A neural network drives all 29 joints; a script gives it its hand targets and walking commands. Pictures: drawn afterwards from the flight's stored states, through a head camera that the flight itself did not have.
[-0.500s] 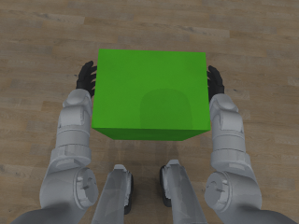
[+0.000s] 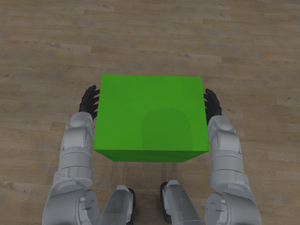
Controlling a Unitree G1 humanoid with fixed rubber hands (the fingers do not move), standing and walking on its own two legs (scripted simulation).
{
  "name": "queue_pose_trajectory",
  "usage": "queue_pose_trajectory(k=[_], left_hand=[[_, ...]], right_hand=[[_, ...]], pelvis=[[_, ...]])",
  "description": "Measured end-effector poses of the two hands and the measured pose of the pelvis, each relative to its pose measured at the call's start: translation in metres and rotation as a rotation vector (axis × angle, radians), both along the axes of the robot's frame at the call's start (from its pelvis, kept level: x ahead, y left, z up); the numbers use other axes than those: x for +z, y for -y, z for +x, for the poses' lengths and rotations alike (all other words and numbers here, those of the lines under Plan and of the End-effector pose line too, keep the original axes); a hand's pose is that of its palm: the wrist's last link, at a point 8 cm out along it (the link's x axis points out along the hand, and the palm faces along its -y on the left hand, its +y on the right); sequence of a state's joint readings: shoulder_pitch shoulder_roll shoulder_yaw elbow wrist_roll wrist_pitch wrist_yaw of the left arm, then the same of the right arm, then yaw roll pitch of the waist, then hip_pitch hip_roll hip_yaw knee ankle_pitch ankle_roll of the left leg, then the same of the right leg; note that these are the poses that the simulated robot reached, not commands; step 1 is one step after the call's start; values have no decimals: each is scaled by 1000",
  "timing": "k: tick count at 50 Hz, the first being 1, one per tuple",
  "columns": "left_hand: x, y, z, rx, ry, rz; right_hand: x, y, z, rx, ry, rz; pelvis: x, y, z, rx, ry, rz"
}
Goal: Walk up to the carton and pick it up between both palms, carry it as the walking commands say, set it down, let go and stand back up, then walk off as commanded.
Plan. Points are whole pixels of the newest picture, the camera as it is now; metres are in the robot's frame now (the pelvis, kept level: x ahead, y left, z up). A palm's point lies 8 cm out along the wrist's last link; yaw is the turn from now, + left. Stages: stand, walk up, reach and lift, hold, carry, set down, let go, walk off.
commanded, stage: reach and lift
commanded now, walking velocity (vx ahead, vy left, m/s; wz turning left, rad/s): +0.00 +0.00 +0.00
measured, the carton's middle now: (149, 126) +0.37 -0.02 -0.11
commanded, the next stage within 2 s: none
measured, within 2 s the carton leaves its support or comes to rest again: neither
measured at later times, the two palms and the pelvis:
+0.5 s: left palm (76, 113) +0.37 +0.16 +0.03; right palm (224, 117) +0.35 -0.19 +0.02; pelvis +0.02 +0.00 +0.05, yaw -1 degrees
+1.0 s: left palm (61, 112) +0.35 +0.16 +0.10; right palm (242, 116) +0.33 -0.19 +0.10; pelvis +0.03 +0.00 +0.08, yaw +0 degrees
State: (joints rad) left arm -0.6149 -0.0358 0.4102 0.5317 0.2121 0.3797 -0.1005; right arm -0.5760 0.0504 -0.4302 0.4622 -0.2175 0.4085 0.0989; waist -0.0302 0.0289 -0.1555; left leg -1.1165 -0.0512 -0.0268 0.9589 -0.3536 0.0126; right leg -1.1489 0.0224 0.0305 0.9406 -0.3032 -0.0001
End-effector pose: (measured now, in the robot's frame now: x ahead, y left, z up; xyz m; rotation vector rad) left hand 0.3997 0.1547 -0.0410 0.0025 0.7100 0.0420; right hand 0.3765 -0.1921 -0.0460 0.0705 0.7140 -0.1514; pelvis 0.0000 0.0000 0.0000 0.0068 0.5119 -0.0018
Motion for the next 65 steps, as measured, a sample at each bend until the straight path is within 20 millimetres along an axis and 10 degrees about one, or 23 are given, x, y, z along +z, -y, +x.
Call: queue_pose_trajectory(k=[36,65], left_hand=[[101,-2,-35,-26,29,7],[167,-4,-66,-9,87,-5]], right_hand=[[104,-1,-38,-1,28,-15],[172,-3,-65,-3,88,-22]], pelvis=[[67,-1,25,-9,342,-9],[82,0,33,-9,612,-10]])
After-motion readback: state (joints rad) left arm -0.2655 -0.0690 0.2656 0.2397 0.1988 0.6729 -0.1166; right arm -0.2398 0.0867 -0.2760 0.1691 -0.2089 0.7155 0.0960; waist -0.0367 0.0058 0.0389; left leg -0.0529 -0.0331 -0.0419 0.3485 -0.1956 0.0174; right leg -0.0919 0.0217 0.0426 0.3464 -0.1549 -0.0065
